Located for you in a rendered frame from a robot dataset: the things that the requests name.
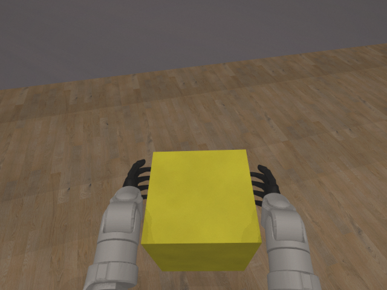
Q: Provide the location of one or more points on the left robot forearm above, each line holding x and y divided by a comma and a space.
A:
114, 266

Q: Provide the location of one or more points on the carton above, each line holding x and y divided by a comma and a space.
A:
200, 211

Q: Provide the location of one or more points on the right robot forearm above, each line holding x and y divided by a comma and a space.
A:
287, 246

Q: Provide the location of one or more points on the right robot hand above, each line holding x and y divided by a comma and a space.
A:
269, 185

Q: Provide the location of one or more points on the left robot hand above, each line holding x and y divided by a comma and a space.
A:
133, 180

